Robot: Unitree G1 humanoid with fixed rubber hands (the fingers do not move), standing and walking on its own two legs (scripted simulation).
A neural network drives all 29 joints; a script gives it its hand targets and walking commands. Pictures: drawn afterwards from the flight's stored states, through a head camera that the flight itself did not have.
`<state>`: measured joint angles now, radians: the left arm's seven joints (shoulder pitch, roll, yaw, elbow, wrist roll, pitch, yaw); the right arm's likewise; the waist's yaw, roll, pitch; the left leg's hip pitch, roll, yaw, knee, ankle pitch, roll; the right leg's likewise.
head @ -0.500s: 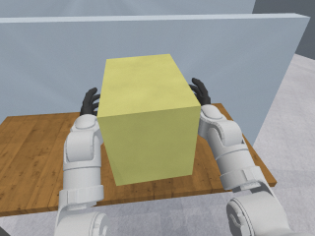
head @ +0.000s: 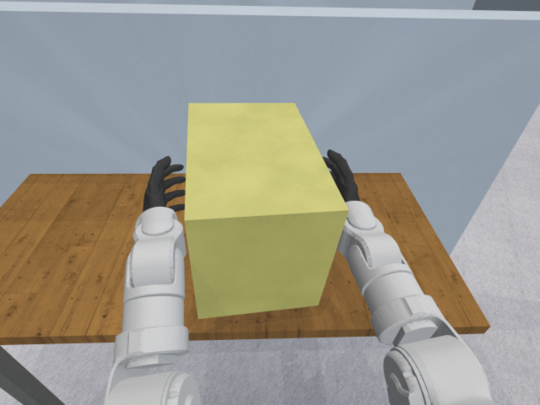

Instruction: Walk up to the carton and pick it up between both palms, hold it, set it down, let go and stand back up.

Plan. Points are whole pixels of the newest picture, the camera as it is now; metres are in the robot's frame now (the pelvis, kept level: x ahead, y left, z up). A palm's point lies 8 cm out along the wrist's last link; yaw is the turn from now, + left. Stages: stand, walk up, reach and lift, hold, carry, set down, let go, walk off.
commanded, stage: set down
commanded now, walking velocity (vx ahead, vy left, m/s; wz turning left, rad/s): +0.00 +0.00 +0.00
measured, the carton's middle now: (251, 200) +0.40 +0.04 +0.14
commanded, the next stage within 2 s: none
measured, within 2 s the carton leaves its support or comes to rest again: neither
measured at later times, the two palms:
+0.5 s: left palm (182, 214) +0.36 +0.14 +0.15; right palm (358, 203) +0.39 -0.13 +0.14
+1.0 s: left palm (187, 241) +0.35 +0.14 +0.10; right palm (351, 221) +0.40 -0.12 +0.10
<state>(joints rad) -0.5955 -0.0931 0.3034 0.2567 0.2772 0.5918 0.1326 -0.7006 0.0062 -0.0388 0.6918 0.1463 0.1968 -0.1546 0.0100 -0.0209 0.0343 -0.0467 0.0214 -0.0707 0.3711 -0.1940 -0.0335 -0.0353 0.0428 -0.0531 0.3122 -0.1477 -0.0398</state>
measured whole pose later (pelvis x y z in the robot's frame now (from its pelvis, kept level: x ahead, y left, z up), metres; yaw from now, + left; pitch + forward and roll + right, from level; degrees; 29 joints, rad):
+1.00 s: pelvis +0.00 -0.04 +0.00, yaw +1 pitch +2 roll +0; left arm -0.53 -0.13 0.27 0.31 0.23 0.49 0.21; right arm -0.67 -0.03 -0.03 0.78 0.10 0.09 -0.09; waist 0.06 -0.03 -0.03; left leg -0.24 0.06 -0.11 0.35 -0.16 -0.09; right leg -0.25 0.08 -0.10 0.37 -0.16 -0.10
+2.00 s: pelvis -0.01 -0.05 -0.01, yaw +0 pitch +11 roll +1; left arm -0.60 -0.22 0.44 0.52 0.27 0.22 0.23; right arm -0.85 -0.03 -0.30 1.08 -0.15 -0.10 0.06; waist 0.15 0.00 -0.11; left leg -0.42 0.06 -0.09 0.34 -0.12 -0.10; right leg -0.46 0.08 -0.07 0.37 -0.12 -0.11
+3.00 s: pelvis +0.00 -0.02 -0.01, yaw -4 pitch +17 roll -1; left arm -0.45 -0.10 0.09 0.08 -0.04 0.48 0.35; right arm -0.73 -0.42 0.10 0.73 0.33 0.09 0.04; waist 0.21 0.06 -0.06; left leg -0.56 0.08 -0.04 0.41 -0.16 -0.06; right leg -0.53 0.10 -0.02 0.28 -0.06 -0.07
